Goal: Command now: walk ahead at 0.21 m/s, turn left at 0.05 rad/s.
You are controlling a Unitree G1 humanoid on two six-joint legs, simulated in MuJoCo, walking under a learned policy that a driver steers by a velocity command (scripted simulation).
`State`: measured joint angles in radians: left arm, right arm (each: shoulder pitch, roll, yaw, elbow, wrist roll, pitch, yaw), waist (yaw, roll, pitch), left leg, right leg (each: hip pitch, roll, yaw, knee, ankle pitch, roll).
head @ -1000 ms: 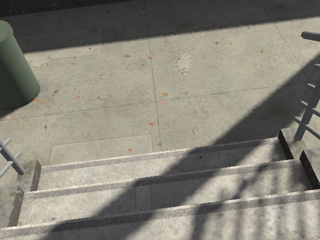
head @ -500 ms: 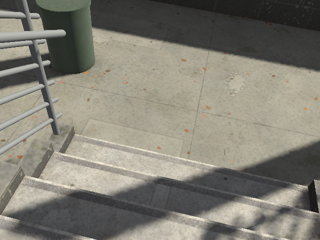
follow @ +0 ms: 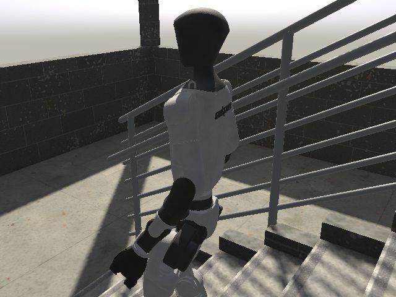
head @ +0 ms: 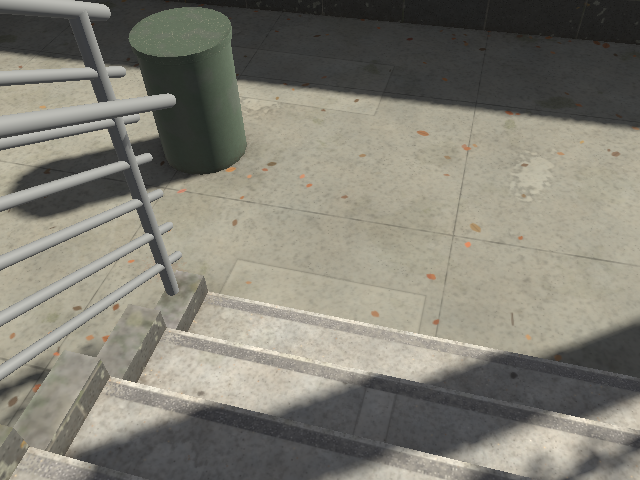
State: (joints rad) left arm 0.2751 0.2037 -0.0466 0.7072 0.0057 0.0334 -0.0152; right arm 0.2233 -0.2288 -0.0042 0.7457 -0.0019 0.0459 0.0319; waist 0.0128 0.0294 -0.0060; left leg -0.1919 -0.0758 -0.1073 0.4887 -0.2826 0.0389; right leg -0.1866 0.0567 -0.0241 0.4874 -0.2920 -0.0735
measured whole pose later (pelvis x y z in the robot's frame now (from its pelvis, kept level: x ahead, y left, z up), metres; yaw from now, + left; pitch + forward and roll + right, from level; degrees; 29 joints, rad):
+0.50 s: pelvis +0.14 +0.03 -0.01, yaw -1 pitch -1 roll +0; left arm 0.27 0.27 0.06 0.92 0.03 0.04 0.00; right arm 0.40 -0.22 0.00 0.99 -0.01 -0.04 -0.03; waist -0.03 -0.02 0.04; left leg -0.10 -0.07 0.04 0.56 -0.45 0.08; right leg -0.51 0.04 0.10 0.99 -0.15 -0.04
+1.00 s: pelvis +0.23 +0.00 -0.18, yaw +0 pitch -1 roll +1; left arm 0.39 0.15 -0.04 1.05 0.02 -0.03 0.03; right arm 0.21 -0.21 -0.01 0.97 -0.04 0.06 -0.06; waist 0.02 0.04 -0.01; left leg -0.85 -0.08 -0.09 1.74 -0.38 0.01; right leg -0.35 0.02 -0.08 0.59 -0.23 -0.09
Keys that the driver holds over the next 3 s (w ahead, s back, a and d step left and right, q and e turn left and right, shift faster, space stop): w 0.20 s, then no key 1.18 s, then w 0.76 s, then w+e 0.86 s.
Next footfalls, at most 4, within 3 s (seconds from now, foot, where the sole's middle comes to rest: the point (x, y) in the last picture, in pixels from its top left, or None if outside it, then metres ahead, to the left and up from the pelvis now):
0.72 right None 0.33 -0.08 -0.94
1.22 left None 0.33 0.14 -0.94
1.60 right None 0.29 -0.04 -0.94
2.22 left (274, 468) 0.71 0.21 -1.11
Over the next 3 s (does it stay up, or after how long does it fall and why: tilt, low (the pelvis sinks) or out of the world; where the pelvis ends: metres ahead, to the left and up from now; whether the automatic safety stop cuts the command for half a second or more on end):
stays up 0.94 0.02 -0.52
